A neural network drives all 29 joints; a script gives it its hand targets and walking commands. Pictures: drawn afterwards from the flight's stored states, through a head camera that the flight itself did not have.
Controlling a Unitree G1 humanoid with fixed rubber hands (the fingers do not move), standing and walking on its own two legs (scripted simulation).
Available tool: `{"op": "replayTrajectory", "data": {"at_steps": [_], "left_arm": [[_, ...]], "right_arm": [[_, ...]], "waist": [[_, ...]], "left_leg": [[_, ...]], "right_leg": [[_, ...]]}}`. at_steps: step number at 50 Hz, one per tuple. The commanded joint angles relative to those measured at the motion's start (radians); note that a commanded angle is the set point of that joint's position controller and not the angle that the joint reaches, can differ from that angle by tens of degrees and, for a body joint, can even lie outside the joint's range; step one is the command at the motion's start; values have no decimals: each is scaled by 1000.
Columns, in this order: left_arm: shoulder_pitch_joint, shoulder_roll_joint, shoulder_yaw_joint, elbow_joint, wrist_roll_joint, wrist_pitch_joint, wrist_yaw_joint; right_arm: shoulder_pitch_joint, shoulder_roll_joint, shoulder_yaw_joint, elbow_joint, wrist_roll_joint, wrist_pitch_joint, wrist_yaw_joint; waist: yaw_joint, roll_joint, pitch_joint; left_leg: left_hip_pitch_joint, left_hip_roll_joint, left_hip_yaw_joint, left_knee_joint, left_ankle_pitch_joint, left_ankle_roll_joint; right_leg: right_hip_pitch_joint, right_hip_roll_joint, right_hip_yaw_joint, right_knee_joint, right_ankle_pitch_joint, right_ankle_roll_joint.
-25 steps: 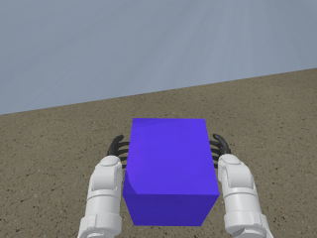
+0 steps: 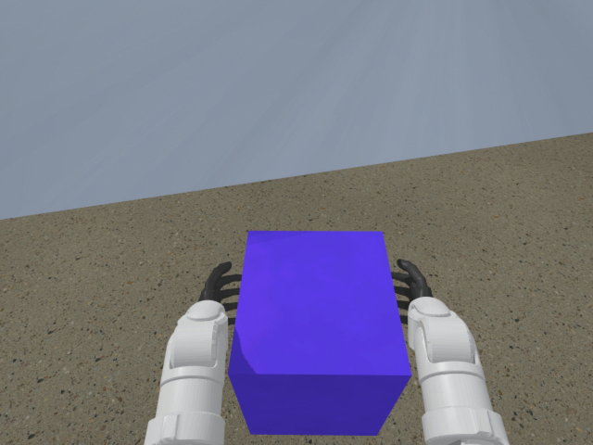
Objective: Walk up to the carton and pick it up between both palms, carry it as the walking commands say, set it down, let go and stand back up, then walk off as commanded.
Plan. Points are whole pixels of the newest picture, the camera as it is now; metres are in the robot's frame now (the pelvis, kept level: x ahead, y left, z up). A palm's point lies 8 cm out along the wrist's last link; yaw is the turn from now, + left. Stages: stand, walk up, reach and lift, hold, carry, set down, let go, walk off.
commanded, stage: hold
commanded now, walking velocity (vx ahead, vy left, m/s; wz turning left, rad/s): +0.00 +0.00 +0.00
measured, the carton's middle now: (314, 336) +0.29 +0.00 -0.03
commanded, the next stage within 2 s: carry in 0.54 s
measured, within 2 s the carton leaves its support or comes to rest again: neither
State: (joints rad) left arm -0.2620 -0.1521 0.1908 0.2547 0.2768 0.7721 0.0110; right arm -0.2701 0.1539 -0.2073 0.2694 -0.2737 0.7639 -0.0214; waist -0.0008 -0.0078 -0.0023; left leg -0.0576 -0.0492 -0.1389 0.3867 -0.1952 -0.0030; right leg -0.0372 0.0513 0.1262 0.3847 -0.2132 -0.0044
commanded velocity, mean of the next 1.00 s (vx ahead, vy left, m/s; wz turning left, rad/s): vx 0.00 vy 0.00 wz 0.50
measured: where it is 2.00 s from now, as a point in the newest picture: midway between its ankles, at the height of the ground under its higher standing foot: outside the picture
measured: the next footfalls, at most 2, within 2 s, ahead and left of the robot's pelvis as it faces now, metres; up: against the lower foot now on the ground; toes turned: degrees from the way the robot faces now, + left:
right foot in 1.18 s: +0.05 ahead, -0.10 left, +0.00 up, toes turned +24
left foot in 1.54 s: -0.09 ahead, +0.15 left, +0.00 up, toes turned +56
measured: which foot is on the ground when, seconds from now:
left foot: down 0.00-1.00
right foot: down 0.00-0.78, up 0.80-1.00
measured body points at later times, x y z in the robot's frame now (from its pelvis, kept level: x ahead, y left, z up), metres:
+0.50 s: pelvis -0.01 +0.00 +0.00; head -0.06 +0.01 +0.44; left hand +0.29 +0.15 +0.04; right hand +0.29 -0.15 +0.04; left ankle +0.02 +0.12 -0.74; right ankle +0.01 -0.12 -0.74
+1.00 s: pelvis -0.02 +0.02 -0.02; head +0.00 +0.04 +0.43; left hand +0.26 +0.27 +0.08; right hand +0.35 -0.01 +0.08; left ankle +0.02 +0.10 -0.74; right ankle +0.01 -0.13 -0.69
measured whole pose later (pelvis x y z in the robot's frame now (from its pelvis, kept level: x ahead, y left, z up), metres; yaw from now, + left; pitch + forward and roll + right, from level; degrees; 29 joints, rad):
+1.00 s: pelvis -0.02 +0.02 -0.02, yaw +16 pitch +6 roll -2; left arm -0.41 -0.15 0.22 -0.15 0.04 1.03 0.15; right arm -0.42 0.15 -0.24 -0.14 -0.07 1.03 -0.13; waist 0.01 0.02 -0.05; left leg -0.48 -0.10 -0.09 0.57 -0.18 0.08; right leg -0.56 -0.04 -0.01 1.00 -0.46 0.10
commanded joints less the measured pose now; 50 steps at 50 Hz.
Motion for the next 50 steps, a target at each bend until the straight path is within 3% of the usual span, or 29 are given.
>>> {"op": "replayTrajectory", "data": {"at_steps": [1,14,26,27,28,30,32,33,34,35,36,38,39,40,41,42,43,44,46,50], "left_arm": [[-498,-963,-522,-54,-272,-44,-239],[-548,-981,-507,-15,-267,-46,-247],[-538,-987,-504,-11,-263,-42,-247],[-556,-963,-553,-32,-283,-42,-253],[-551,-970,-550,-48,-296,-44,-247],[-538,-963,-566,-76,-306,-29,-227],[-525,-963,-607,-159,-339,-12,-203],[-519,-964,-623,-195,-347,1,-188],[-524,-971,-641,-226,-349,16,-172],[-522,-964,-654,-270,-351,32,-155],[-536,-947,-664,-311,-354,48,-137],[-641,-908,-691,-377,-376,82,-92],[-644,-888,-693,-399,-390,111,-64],[-589,-868,-688,-405,-395,142,-41],[-583,-849,-690,-419,-404,169,-21],[-685,-840,-702,-449,-426,184,3],[-703,-836,-700,-449,-443,200,20],[-712,-832,-694,-472,-461,213,33],[-715,-823,-682,-487,-481,234,57],[-704,-763,-632,-453,-468,267,108]], "right_arm": [[-493,962,524,-48,273,-39,252],[-545,969,505,-10,268,-43,263],[-537,965,506,-12,265,-41,264],[-565,942,527,-38,285,-38,265],[-582,948,541,-70,298,-39,261],[-590,959,573,-103,316,-24,250],[-582,978,632,-185,357,6,235],[-598,979,660,-231,377,24,226],[-647,967,683,-277,396,43,216],[-651,961,699,-302,415,63,206],[-660,952,711,-322,437,82,195],[-725,909,728,-360,472,120,162],[-667,873,723,-366,473,146,140],[-598,826,703,-359,463,172,116],[-545,801,675,-351,449,195,90],[-662,789,678,-407,471,211,62],[-683,770,670,-429,464,227,37],[-673,768,656,-450,461,239,15],[-654,754,617,-471,441,256,-26],[-655,670,556,-464,412,287,-85]], "waist": [[0,5,-203],[1,8,-196],[3,9,-203],[0,30,-167],[4,34,-208],[16,17,-257],[24,-65,-313],[28,-130,-342],[27,-196,-359],[23,-188,-361],[16,-148,-368],[-7,-105,-390],[-21,-15,-400],[-23,184,-406],[-24,309,-421],[-17,172,-445],[-17,95,-451],[-17,72,-450],[-18,108,-464],[-25,129,-474]], "left_leg": [[55,-30,43,-44,137,-2],[39,-26,45,-43,62,0],[48,-24,42,-44,92,-2],[-170,149,-36,5,-31,7],[-198,160,-70,16,-25,17],[-304,142,-70,111,24,27],[-403,93,-12,262,75,14],[-442,56,53,363,25,4],[-449,29,115,418,-198,5],[-440,33,152,425,-280,9],[-399,37,178,401,-260,14],[-268,15,189,231,-114,25],[-152,66,66,99,-23,45],[-38,269,-253,2,216,108],[35,402,-473,23,504,182],[61,370,-445,75,556,184],[35,339,-381,81,461,172],[16,297,-318,69,389,151],[0,229,-228,80,437,134],[21,199,-267,73,417,128]], "right_leg": [[-9,23,-39,-57,145,10],[-36,20,-45,-55,60,5],[-26,22,-45,-55,90,5],[-192,-151,-11,17,-70,-8],[-171,-152,5,35,-110,-11],[-153,-177,9,78,-98,-25],[-97,-257,81,70,27,-63],[-68,-328,126,53,157,-104],[-76,-401,159,40,304,-149],[-83,-423,138,64,411,-171],[-106,-403,70,102,455,-159],[-192,-337,-65,205,375,-85],[-296,-277,-128,335,207,-23],[-496,-159,-194,484,-122,58],[-630,-82,-183,607,-419,87],[-643,-105,-88,694,-392,84],[-646,-125,-78,726,-342,87],[-649,-130,-90,722,-288,90],[-621,-122,-123,681,-234,99],[-594,-82,-133,582,-264,110]]}}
